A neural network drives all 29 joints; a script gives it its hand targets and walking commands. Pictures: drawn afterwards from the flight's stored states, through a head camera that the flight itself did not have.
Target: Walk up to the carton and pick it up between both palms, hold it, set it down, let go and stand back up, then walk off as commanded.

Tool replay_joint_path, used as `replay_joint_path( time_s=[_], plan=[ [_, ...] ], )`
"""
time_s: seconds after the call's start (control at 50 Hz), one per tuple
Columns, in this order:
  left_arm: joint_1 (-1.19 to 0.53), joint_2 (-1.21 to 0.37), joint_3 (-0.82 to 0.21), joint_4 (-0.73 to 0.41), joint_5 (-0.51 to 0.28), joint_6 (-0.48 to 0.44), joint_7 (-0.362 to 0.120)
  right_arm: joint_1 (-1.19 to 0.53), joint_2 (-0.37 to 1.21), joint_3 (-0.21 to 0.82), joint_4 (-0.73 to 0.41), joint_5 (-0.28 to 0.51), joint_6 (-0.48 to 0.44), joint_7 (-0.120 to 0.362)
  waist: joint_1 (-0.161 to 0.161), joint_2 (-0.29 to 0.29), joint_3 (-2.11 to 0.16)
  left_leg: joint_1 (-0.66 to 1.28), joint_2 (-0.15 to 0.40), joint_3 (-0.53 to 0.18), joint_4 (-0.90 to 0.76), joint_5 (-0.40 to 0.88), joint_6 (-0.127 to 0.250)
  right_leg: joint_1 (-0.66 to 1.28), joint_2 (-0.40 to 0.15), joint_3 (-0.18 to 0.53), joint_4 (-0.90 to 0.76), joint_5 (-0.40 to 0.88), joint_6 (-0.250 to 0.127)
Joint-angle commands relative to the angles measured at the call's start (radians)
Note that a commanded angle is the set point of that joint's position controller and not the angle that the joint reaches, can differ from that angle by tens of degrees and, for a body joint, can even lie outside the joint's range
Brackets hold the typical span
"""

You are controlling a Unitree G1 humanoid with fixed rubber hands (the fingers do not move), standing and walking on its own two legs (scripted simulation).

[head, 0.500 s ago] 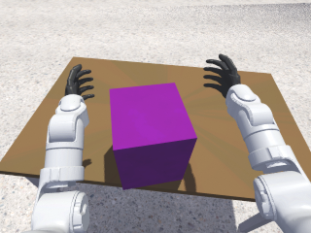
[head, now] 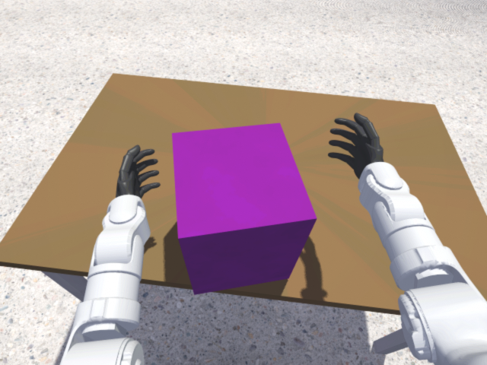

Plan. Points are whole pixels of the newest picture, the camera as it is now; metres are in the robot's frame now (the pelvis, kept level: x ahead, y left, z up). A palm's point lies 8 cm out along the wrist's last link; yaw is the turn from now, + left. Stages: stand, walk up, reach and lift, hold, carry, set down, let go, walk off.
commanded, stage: reach and lift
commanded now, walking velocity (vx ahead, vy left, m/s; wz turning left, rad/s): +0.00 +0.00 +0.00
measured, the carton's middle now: (235, 212) +0.39 +0.05 -0.02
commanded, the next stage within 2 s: none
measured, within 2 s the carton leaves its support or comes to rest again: neither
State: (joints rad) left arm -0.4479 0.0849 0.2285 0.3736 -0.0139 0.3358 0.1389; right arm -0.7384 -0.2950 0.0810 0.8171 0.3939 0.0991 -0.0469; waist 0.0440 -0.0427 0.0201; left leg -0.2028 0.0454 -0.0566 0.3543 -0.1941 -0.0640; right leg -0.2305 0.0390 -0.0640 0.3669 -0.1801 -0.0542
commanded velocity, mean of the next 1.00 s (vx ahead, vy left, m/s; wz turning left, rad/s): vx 0.00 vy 0.00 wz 0.00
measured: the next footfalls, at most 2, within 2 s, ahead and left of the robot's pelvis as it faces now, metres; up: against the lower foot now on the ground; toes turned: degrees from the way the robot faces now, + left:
none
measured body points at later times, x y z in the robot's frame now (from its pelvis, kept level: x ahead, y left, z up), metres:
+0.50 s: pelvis +0.01 +0.01 -0.01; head +0.06 +0.02 +0.44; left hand +0.39 +0.21 +0.02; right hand +0.45 -0.15 +0.05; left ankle -0.01 +0.16 -0.75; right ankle +0.01 -0.08 -0.75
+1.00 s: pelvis +0.01 +0.01 -0.01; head +0.07 +0.02 +0.44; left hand +0.37 +0.19 +0.01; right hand +0.44 -0.10 +0.04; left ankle -0.01 +0.16 -0.75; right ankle +0.01 -0.08 -0.75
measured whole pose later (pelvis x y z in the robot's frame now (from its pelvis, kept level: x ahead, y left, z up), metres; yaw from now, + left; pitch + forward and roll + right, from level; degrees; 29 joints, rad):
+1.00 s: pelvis +0.01 +0.01 -0.01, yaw -1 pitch +16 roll -1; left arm -0.47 -0.10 0.22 0.79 0.04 -0.24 0.21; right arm -0.76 -0.15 0.06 1.18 0.21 -0.31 -0.04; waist 0.10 -0.01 -0.18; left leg -0.54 0.05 -0.06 0.50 -0.24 -0.05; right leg -0.53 0.04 -0.06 0.43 -0.19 -0.04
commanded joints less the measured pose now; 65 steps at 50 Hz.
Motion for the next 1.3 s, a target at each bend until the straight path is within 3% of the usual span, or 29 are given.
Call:
replay_joint_path(
  time_s=[0.0,0.06,0.1,0.12,0.14,0.16,0.18,0.22,0.28,0.4,0.48,0.5,0.54,0.6,0.66,0.7,0.82,0.86,0.92,0.94,0.98,1.02,1.04,1.06,1.1,1.12,1.18,1.24,1.28],
  plan=[
    [-0.443,0.07,-0.056,-0.005,-0.029,-0.294,0.007,-0.457,-0.054,0.021,-0.069,-0.061,-0.16,0.063,0.147,0.086,-0.587,-0.088,-0.057,0.094,0.047,0.388,0.007,0.211,0.001,0.088,0.02,0.32,0.052],
    [-0.483,0.074,-0.054,0.199,-0.036,-0.383,0.011,-0.471,-0.04,0.027,0.042,-0.097,-0.192,0.082,0.166,0.046,-0.573,-0.179,-0.051,0.107,0.051,0.264,0.028,0.151,-0.016,0.096,0.015,0.136,0.045],
    [-0.523,0.055,-0.073,0.237,-0.047,-0.425,0.026,-0.48,-0.032,0.002,0.08,-0.118,-0.208,0.09,0.157,0.042,-0.566,-0.201,-0.045,0.105,0.046,0.173,0.035,0.086,-0.02,0.096,0.008,0.019,0.038],
    [-0.513,0.059,-0.081,0.3,-0.061,-0.446,0.03,-0.489,-0.025,0.017,0.094,-0.105,-0.213,0.097,0.187,0.041,-0.559,-0.235,-0.04,0.103,0.047,0.14,0.04,0.047,-0.031,0.107,0.013,-0.041,0.038],
    [-0.532,0.039,-0.092,0.331,-0.064,-0.476,0.03,-0.491,-0.014,0.011,0.122,-0.106,-0.224,0.1,0.176,0.051,-0.556,-0.235,-0.039,0.102,0.052,0.141,0.037,0.036,-0.029,0.098,0.023,-0.036,0.037],
    [-0.561,0.058,-0.075,0.327,-0.066,-0.485,0.043,-0.507,-0.022,0.027,0.101,-0.099,-0.227,0.102,0.202,0.033,-0.597,-0.256,-0.035,0.112,0.057,0.127,0.04,0.014,-0.033,0.108,0.028,-0.074,0.038],
    [-0.566,0.062,-0.074,0.413,-0.07,-0.502,0.041,-0.5,-0.016,0.034,0.16,-0.096,-0.226,0.105,0.196,0.02,-0.569,-0.291,-0.035,0.114,0.062,0.077,0.051,-0.004,-0.04,0.113,0.034,-0.111,0.044],
    [-0.634,0.059,-0.089,0.411,-0.092,-0.529,0.051,-0.547,-0.04,0.009,0.164,-0.098,-0.242,0.098,0.179,0.018,-0.608,-0.305,-0.028,0.109,0.076,0.078,0.046,-0.016,-0.047,0.113,0.052,-0.12,0.048],
    [-0.619,0.015,-0.113,0.424,-0.095,-0.565,0.059,-0.527,-0.052,-0.001,0.225,-0.096,-0.272,0.096,0.153,0.041,-0.675,-0.258,-0.024,0.105,0.105,0.157,0.021,-0.051,-0.033,0.093,0.069,-0.038,0.041],
    [-0.464,-0.005,-0.037,0.469,-0.02,-0.617,0.019,-0.461,-0.052,0.035,0.264,-0.083,-0.359,0.065,0.171,0.039,-0.785,-0.27,-0.041,0.115,0.167,0.409,0.001,0.112,-0.023,0.099,0.129,0.374,0.061],
    [-0.418,-0.02,-0.017,0.403,0.031,-0.654,0.001,-0.452,-0.024,0.041,0.247,-0.096,-0.409,0.057,0.152,0.066,-0.797,-0.301,-0.049,0.106,0.165,0.458,-0.007,0.188,-0.034,0.1,0.162,0.591,0.082],
    [-0.413,-0.044,-0.01,0.358,0.036,-0.666,-0.003,-0.44,-0.004,0.056,0.227,-0.091,-0.424,0.055,0.167,0.066,-0.808,-0.303,-0.049,0.105,0.162,0.485,-0.011,0.222,-0.035,0.104,0.168,0.642,0.085],
    [-0.372,-0.105,-0.033,0.312,0.062,-0.674,-0.005,-0.41,0.041,0.051,0.248,-0.113,-0.442,0.054,0.134,0.097,-0.799,-0.26,-0.048,0.089,0.156,0.534,-0.019,0.205,-0.025,0.086,0.161,0.681,0.079],
    [-0.342,-0.15,-0.062,0.258,0.062,-0.69,-0.013,-0.386,0.111,0.057,0.173,-0.147,-0.463,0.056,0.125,0.084,-0.814,-0.274,-0.058,0.084,0.145,0.551,-0.012,0.224,-0.027,0.079,0.155,0.73,0.078],
    [-0.347,-0.225,-0.09,0.225,0.106,-0.691,-0.011,-0.383,0.181,0.05,0.213,-0.189,-0.46,0.065,0.113,0.118,-0.785,-0.214,-0.056,0.074,0.153,0.596,-0.022,0.164,-0.012,0.067,0.136,0.654,0.062],
    [-0.367,-0.233,-0.11,0.202,0.126,-0.692,-0.007,-0.381,0.183,-0.003,0.207,-0.251,-0.469,0.056,0.081,0.107,-0.789,-0.156,-0.05,0.071,0.165,0.618,-0.028,0.142,0.004,0.055,0.108,0.602,0.054],
    [-0.392,-0.234,-0.078,0.176,0.193,-0.643,0.045,-0.422,0.14,-0.128,0.2,-0.331,-0.477,0.003,0.07,0.13,-0.817,-0.084,-0.042,0.067,0.178,0.656,-0.042,0.123,0.022,0.047,0.08,0.526,0.03],
    [-0.395,-0.284,-0.099,0.168,0.187,-0.636,0.05,-0.418,0.203,-0.096,0.195,-0.311,-0.471,0.006,0.072,0.12,-0.809,-0.064,-0.037,0.07,0.191,0.657,-0.04,0.095,0.026,0.049,0.075,0.513,0.027],
    [-0.476,-0.272,-0.074,0.217,0.178,-0.613,0.053,-0.502,0.209,-0.112,0.223,-0.31,-0.443,0.005,0.086,0.092,-0.747,-0.096,-0.035,0.08,0.165,0.552,-0.016,0.063,0.024,0.05,0.05,0.398,0.027],
    [-0.394,-0.271,-0.056,0.21,0.195,-0.614,0.057,-0.423,0.216,-0.089,0.223,-0.301,-0.44,0.002,0.099,0.081,-0.734,-0.082,-0.038,0.083,0.159,0.56,-0.016,0.09,0.024,0.054,0.045,0.403,0.024],
    [-0.487,-0.255,-0.043,0.258,0.185,-0.604,0.052,-0.481,0.223,-0.111,0.244,-0.312,-0.415,-0.004,0.09,0.049,-0.681,-0.135,-0.041,0.085,0.15,0.453,-0.001,0.082,0.012,0.062,0.043,0.332,0.037],
    [-0.48,-0.224,-0.01,0.27,0.177,-0.615,0.043,-0.48,0.252,-0.088,0.182,-0.301,-0.408,-0.009,0.117,0.009,-0.697,-0.158,-0.044,0.102,0.146,0.415,0.014,0.107,0.004,0.073,0.047,0.313,0.046],
    [-0.511,-0.232,-0.012,0.303,0.191,-0.61,0.044,-0.5,0.246,-0.127,0.241,-0.318,-0.401,-0.001,0.103,0.021,-0.673,-0.179,-0.042,0.101,0.134,0.371,0.012,0.085,0.003,0.069,0.047,0.265,0.043],
    [-0.566,-0.207,0.018,0.298,0.194,-0.612,0.048,-0.529,0.244,-0.138,0.237,-0.324,-0.391,0.004,0.128,0.014,-0.679,-0.207,-0.039,0.105,0.124,0.32,0.022,0.08,0.004,0.066,0.052,0.181,0.042],
    [-0.539,-0.223,0.012,0.32,0.2,-0.607,0.044,-0.483,0.268,-0.153,0.267,-0.33,-0.374,0.003,0.109,0.02,-0.631,-0.187,-0.042,0.113,0.122,0.3,0.021,0.054,-0.004,0.07,0.038,0.158,0.043],
    [-0.576,-0.222,0.028,0.341,0.204,-0.601,0.047,-0.526,0.273,-0.153,0.244,-0.337,-0.371,0.011,0.129,0.013,-0.629,-0.205,-0.042,0.115,0.111,0.259,0.032,0.05,-0.009,0.073,0.034,0.102,0.044],
    [-0.605,-0.242,0.025,0.348,0.212,-0.61,0.04,-0.52,0.311,-0.205,0.261,-0.39,-0.368,0.019,0.105,0.015,-0.638,-0.192,-0.04,0.114,0.098,0.24,0.027,0.033,-0.006,0.057,0.032,0.057,0.041],
    [-0.628,-0.302,0.028,0.36,0.234,-0.61,0.023,-0.549,0.414,-0.223,0.201,-0.445,-0.372,0.042,0.13,-0.001,-0.672,-0.203,-0.045,0.131,0.088,0.219,0.039,0.041,-0.013,0.055,0.026,0.03,0.041],
    [-0.641,-0.394,0.001,0.367,0.262,-0.608,0.008,-0.547,0.501,-0.243,0.223,-0.491,-0.377,0.066,0.114,0.021,-0.684,-0.184,-0.044,0.129,0.085,0.233,0.029,0.045,-0.009,0.041,0.027,0.046,0.04]
  ],
)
